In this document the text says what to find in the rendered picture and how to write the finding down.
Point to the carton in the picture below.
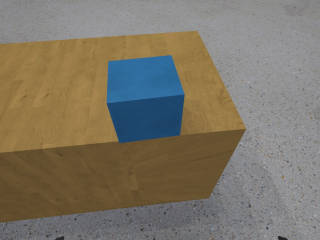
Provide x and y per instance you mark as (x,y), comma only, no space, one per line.
(145,98)

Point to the pedestal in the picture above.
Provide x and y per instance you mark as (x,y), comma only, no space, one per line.
(59,151)

